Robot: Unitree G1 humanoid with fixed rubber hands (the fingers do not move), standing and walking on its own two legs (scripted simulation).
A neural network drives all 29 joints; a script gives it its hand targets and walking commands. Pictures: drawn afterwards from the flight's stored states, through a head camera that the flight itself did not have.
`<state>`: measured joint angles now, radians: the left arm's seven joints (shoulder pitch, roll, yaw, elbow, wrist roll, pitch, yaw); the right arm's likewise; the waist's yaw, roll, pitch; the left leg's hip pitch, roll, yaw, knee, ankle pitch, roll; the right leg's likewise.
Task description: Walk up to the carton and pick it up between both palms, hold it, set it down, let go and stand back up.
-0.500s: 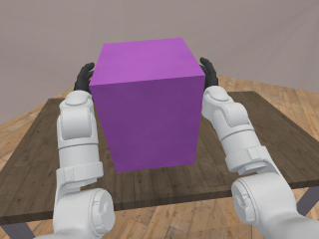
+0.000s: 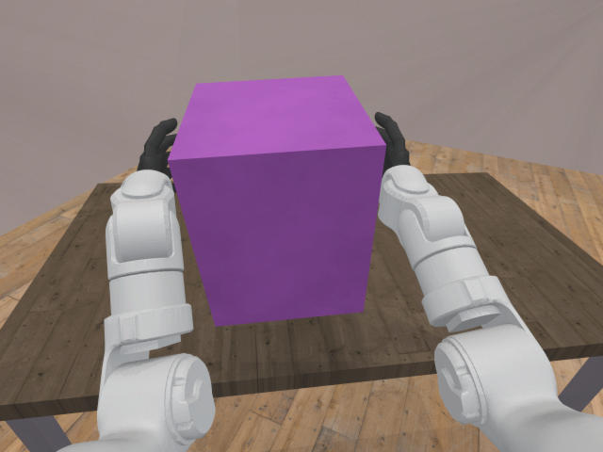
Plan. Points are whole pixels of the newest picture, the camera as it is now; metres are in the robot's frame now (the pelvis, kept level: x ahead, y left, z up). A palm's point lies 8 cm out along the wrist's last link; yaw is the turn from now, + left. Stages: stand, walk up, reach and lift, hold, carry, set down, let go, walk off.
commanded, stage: hold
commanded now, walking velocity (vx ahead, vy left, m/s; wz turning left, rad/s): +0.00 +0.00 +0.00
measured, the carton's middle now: (280, 198) +0.38 +0.01 +0.22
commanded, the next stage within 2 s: none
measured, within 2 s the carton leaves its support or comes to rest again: neither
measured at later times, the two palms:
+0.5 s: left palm (162, 177) +0.36 +0.15 +0.27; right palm (401, 169) +0.36 -0.14 +0.28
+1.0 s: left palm (160, 177) +0.36 +0.15 +0.27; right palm (399, 168) +0.36 -0.14 +0.28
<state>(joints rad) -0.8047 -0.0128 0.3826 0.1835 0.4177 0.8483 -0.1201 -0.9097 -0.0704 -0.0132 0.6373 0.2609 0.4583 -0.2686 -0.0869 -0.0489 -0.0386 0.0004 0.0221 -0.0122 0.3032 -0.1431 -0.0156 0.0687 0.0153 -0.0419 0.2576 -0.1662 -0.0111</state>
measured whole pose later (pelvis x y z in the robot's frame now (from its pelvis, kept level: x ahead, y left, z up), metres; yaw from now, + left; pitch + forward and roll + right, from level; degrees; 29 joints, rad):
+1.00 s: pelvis +0.00 +0.00 +0.00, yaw +0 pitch -9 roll +0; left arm -0.83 -0.02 0.39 0.21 0.42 0.84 -0.12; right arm -0.93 -0.08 -0.02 0.64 0.26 0.47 -0.27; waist -0.09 -0.05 -0.04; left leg 0.00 0.02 -0.01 0.31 -0.14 -0.02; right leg 0.06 0.02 -0.04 0.26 -0.16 -0.01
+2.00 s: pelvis +0.00 +0.00 +0.00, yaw +0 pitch -10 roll -1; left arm -0.81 -0.02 0.38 0.18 0.41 0.84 -0.12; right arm -0.92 -0.08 -0.01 0.61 0.27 0.48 -0.28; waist -0.10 -0.05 -0.04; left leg 0.00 0.02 -0.01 0.31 -0.15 -0.02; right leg 0.07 0.02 -0.04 0.26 -0.17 -0.01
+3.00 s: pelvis +0.00 +0.00 +0.00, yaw +0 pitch -10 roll -1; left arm -0.80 -0.02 0.38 0.17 0.42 0.84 -0.12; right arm -0.91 -0.08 -0.01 0.61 0.27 0.48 -0.28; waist -0.10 -0.05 -0.04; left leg 0.01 0.02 -0.01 0.31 -0.15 -0.02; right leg 0.08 0.02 -0.04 0.26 -0.17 -0.01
